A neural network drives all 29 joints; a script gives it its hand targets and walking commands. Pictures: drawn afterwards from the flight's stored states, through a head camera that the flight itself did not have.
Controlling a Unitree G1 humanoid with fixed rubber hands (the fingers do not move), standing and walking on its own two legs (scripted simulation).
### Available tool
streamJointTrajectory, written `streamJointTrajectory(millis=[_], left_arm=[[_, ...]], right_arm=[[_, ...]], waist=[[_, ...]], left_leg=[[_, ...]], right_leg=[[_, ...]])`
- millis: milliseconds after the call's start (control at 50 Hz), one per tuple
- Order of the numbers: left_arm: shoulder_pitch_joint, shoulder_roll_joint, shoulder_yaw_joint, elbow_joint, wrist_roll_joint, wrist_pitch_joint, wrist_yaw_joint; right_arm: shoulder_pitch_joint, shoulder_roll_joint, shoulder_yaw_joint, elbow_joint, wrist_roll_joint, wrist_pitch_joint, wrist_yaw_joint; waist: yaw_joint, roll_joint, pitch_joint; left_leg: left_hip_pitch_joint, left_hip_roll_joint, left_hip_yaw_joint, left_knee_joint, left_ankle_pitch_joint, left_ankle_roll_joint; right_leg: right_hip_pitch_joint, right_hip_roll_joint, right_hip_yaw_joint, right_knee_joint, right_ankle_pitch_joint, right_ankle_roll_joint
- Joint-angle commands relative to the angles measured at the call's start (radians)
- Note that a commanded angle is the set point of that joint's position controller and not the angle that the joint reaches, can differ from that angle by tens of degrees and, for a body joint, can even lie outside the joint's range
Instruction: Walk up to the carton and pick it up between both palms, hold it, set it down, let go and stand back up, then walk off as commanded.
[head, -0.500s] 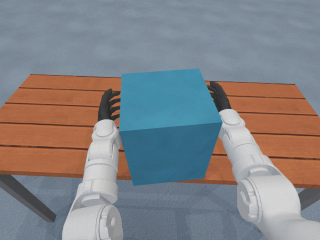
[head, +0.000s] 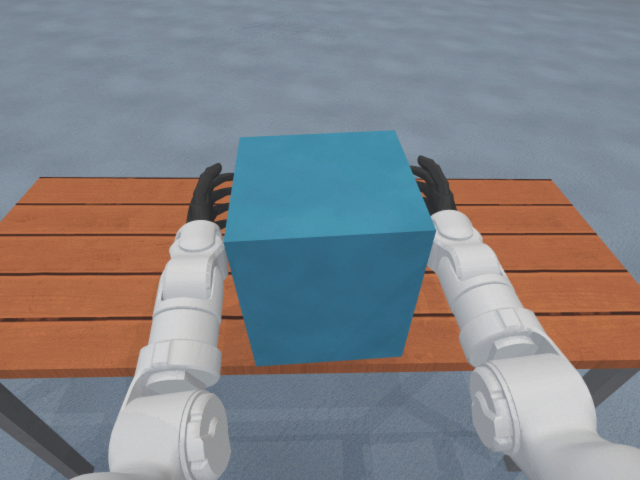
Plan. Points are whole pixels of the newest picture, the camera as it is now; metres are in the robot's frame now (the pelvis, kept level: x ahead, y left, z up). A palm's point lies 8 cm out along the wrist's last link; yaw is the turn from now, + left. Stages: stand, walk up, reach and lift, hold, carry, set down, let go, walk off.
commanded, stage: reach and lift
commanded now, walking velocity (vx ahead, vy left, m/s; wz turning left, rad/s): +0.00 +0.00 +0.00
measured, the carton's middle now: (323, 251) +0.40 +0.00 +0.10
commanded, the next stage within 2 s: hold in 1.54 s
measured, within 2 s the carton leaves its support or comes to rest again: neither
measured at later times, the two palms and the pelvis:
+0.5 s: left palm (196, 198) +0.38 +0.16 +0.20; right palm (445, 202) +0.39 -0.14 +0.19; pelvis +0.00 +0.01 +0.00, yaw +0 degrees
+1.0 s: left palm (194, 189) +0.38 +0.16 +0.21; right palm (449, 192) +0.39 -0.14 +0.21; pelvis +0.00 +0.00 +0.00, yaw +0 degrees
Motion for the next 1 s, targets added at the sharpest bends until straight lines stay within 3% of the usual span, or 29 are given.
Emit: streamJointTrajectory(millis=[0, 40, 80, 100, 120, 160, 200, 220, 260, 280, 300, 320, 400, 420, 460, 480, 520, 540, 580, 600, 620, 700, 720, 760, 800, 820, 900, 920, 980], left_arm=[[-0.704, -0.467, -0.427, -0.162, -0.14, 0.006, -0.2], [-0.846, -0.501, -0.472, -0.276, -0.164, -0.008, -0.192], [-0.808, -0.532, -0.523, -0.363, -0.188, 0.01, -0.179], [-0.773, -0.508, -0.505, -0.322, -0.169, 0.023, -0.184], [-0.764, -0.483, -0.456, -0.269, -0.127, 0.038, -0.184], [-0.673, -0.412, -0.372, -0.132, -0.077, 0.084, -0.219], [-0.751, -0.481, -0.409, -0.214, -0.091, 0.083, -0.225], [-0.703, -0.443, -0.37, -0.155, -0.062, 0.099, -0.236], [-0.725, -0.503, -0.441, -0.243, -0.114, 0.103, -0.231], [-0.742, -0.486, -0.411, -0.156, -0.089, 0.112, -0.24], [-0.695, -0.528, -0.462, -0.223, -0.104, 0.103, -0.228], [-0.733, -0.478, -0.457, -0.267, -0.125, 0.102, -0.231], [-0.809, -0.475, -0.441, -0.304, -0.1, 0.107, -0.241], [-0.801, -0.478, -0.469, -0.34, -0.128, 0.106, -0.243], [-0.72, -0.461, -0.427, -0.261, -0.099, 0.123, -0.244], [-0.695, -0.474, -0.42, -0.219, -0.079, 0.14, -0.248], [-0.774, -0.48, -0.436, -0.249, -0.072, 0.143, -0.259], [-0.74, -0.481, -0.429, -0.259, -0.074, 0.143, -0.265], [-0.745, -0.511, -0.475, -0.365, -0.098, 0.135, -0.248], [-0.76, -0.506, -0.486, -0.332, -0.132, 0.139, -0.249], [-0.735, -0.529, -0.505, -0.356, -0.131, 0.14, -0.24], [-0.67, -0.468, -0.394, -0.226, -0.066, 0.169, -0.255], [-0.761, -0.432, -0.371, -0.235, -0.034, 0.173, -0.259], [-0.727, -0.465, -0.397, -0.235, -0.063, 0.18, -0.263], [-0.778, -0.491, -0.454, -0.306, -0.109, 0.169, -0.262], [-0.802, -0.478, -0.438, -0.296, -0.083, 0.172, -0.259], [-0.823, -0.465, -0.378, -0.222, -0.062, 0.169, -0.252], [-0.808, -0.468, -0.397, -0.226, -0.082, 0.17, -0.249], [-0.832, -0.484, -0.446, -0.234, -0.119, 0.167, -0.247]], right_arm=[[-0.733, 0.76, 0.298, -0.43, 0.113, -0.047, 0.061], [-0.695, 0.773, 0.267, -0.349, 0.108, -0.02, 0.061], [-0.706, 0.789, 0.352, -0.474, 0.191, -0.015, 0.064], [-0.662, 0.749, 0.326, -0.434, 0.162, -0.002, 0.052], [-0.634, 0.704, 0.267, -0.3, 0.121, 0.014, 0.064], [-0.627, 0.671, 0.243, -0.332, 0.108, 0.036, 0.051], [-0.639, 0.688, 0.225, -0.311, 0.108, 0.029, 0.066], [-0.602, 0.672, 0.2, -0.249, 0.081, 0.045, 0.061], [-0.71, 0.693, 0.267, -0.43, 0.131, 0.021, 0.06], [-0.776, 0.685, 0.249, -0.444, 0.127, 0.018, 0.052], [-0.788, 0.702, 0.311, -0.506, 0.157, 0.012, 0.062], [-0.736, 0.738, 0.332, -0.52, 0.172, 0.026, 0.043], [-0.701, 0.708, 0.268, -0.407, 0.142, 0.045, 0.044], [-0.696, 0.726, 0.295, -0.468, 0.162, 0.042, 0.042], [-0.694, 0.718, 0.319, -0.463, 0.163, 0.047, 0.046], [-0.713, 0.693, 0.308, -0.461, 0.162, 0.053, 0.046], [-0.695, 0.673, 0.244, -0.36, 0.135, 0.067, 0.044], [-0.685, 0.693, 0.262, -0.378, 0.143, 0.064, 0.04], [-0.667, 0.686, 0.311, -0.422, 0.187, 0.057, 0.048], [-0.774, 0.687, 0.321, -0.542, 0.183, 0.043, 0.04], [-0.795, 0.708, 0.354, -0.598, 0.213, 0.035, 0.038], [-0.715, 0.691, 0.323, -0.469, 0.182, 0.078, 0.032], [-0.675, 0.678, 0.261, -0.333, 0.151, 0.098, 0.04], [-0.746, 0.679, 0.287, -0.436, 0.164, 0.088, 0.043], [-0.759, 0.688, 0.287, -0.467, 0.167, 0.082, 0.035], [-0.721, 0.692, 0.273, -0.405, 0.174, 0.087, 0.04], [-0.796, 0.715, 0.256, -0.392, 0.158, 0.08, 0.059], [-0.755, 0.69, 0.236, -0.356, 0.144, 0.087, 0.058], [-0.806, 0.702, 0.263, -0.426, 0.16, 0.08, 0.05]], waist=[[-0.048, -0.127, -0.371], [-0.097, -0.081, -0.395], [-0.063, -0.052, -0.505], [-0.098, -0.059, -0.432], [-0.085, -0.043, -0.345], [-0.091, -0.105, -0.227], [-0.102, -0.077, -0.253], [-0.103, -0.074, -0.186], [-0.104, -0.06, -0.32], [-0.107, -0.07, -0.312], [-0.073, -0.062, -0.405], [-0.075, -0.08, -0.398], [-0.106, -0.021, -0.366], [-0.112, -0.046, -0.413], [-0.091, -0.089, -0.386], [-0.091, -0.064, -0.34], [-0.138, -0.012, -0.291], [-0.131, -0.038, -0.318], [-0.107, -0.002, -0.386], [-0.11, -0.051, -0.433], [-0.083, -0.02, -0.478], [-0.074, -0.087, -0.321], [-0.089, -0.05, -0.227], [-0.085, -0.068, -0.281], [-0.114, -0.047, -0.332], [-0.09, -0.014, -0.315], [-0.059, -0.056, -0.255], [-0.086, -0.066, -0.28], [-0.089, -0.057, -0.318]], left_leg=[[-0.011, -0.128, 0.101, -0.045, 0.111, 0.04], [0.053, -0.122, 0.084, -0.032, 0.102, 0.016], [0.133, -0.116, 0.076, 0.012, 0.276, -0.003], [0.141, -0.12, 0.081, 0.004, 0.253, -0.008], [0.115, -0.113, 0.085, -0.02, 0.185, -0.005], [0.054, -0.121, 0.095, -0.048, 0.067, 0.031], [0.067, -0.117, 0.097, -0.063, 0.025, 0.029], [0.041, -0.115, 0.098, -0.078, -0.006, 0.032], [0.09, -0.116, 0.098, -0.035, 0.158, 0.021], [0.077, -0.121, 0.095, -0.043, 0.062, 0.034], [0.083, -0.119, 0.089, -0.027, 0.162, 0.026], [0.097, -0.123, 0.095, -0.023, 0.158, 0.025], [0.094, -0.124, 0.091, -0.026, 0.126, 0.016], [0.102, -0.126, 0.087, -0.015, 0.155, 0.021], [0.097, -0.124, 0.095, -0.023, 0.15, 0.036], [0.088, -0.123, 0.099, -0.03, 0.15, 0.027], [0.087, -0.119, 0.094, -0.042, 0.095, 0.018], [0.089, -0.121, 0.097, -0.035, 0.144, 0.023], [0.148, -0.107, 0.087, -0.026, 0.236, -0.001], [0.129, -0.115, 0.088, -0.006, 0.233, 0.004], [0.147, -0.117, 0.083, 0.011, 0.314, 0.006], [0.1, -0.12, 0.095, -0.04, 0.151, 0.046], [0.084, -0.109, 0.096, -0.07, 0.048, 0.035], [0.078, -0.112, 0.1, -0.066, 0.099, 0.035], [0.095, -0.11, 0.092, -0.049, 0.128, 0.027], [0.097, -0.111, 0.094, -0.049, 0.107, 0.02], [0.067, -0.101, 0.096, -0.076, 0.026, 0.048], [0.08, -0.103, 0.094, -0.078, 0.007, 0.045], [0.067, -0.103, 0.096, -0.064, 0.036, 0.032]], right_leg=[[0.412, 0.038, 0.015, 0.044, 0.223, 0.065], [0.354, 0.056, 0.004, 0.052, 0.179, 0.054], [0.358, 0.068, 0.001, 0.068, 0.277, 0.051], [0.342, 0.073, -0.004, 0.05, 0.247, 0.052], [0.303, 0.074, -0.015, 0.041, 0.163, 0.039], [0.304, 0.058, -0.004, 0.009, 0.086, 0.047], [0.276, 0.062, -0.007, 0.013, 0.018, 0.038], [0.277, 0.056, -0.011, 0.01, -0.004, 0.037], [0.333, 0.069, -0.011, 0.034, 0.158, 0.032], [0.293, 0.063, -0.009, 0.019, 0.067, 0.042], [0.331, 0.081, -0.013, 0.045, 0.157, 0.028], [0.371, 0.061, 0.001, 0.043, 0.197, 0.043], [0.316, 0.069, -0.007, 0.036, 0.106, 0.035], [0.343, 0.068, -0.007, 0.047, 0.15, 0.036], [0.363, 0.071, -0.005, 0.045, 0.175, 0.043], [0.345, 0.076, -0.01, 0.041, 0.154, 0.04], [0.304, 0.069, -0.012, 0.024, 0.08, 0.032], [0.361, 0.074, -0.006, 0.028, 0.15, 0.038], [0.348, 0.085, -0.019, 0.057, 0.187, 0.028], [0.373, 0.085, -0.019, 0.052, 0.194, 0.033], [0.39, 0.082, -0.012, 0.059, 0.258, 0.032], [0.346, 0.071, -0.002, 0.026, 0.143, 0.043], [0.291, 0.067, -0.012, 0.016, 0.021, 0.037], [0.33, 0.076, -0.01, 0.018, 0.064, 0.031], [0.345, 0.078, -0.012, 0.033, 0.126, 0.036], [0.309, 0.079, -0.013, 0.026, 0.06, 0.031], [0.262, 0.073, -0.009, 0.01, -0.043, 0.023], [0.267, 0.079, -0.011, 0.01, -0.046, 0.027], [0.295, 0.072, -0.004, 0.026, 0.037, 0.023]])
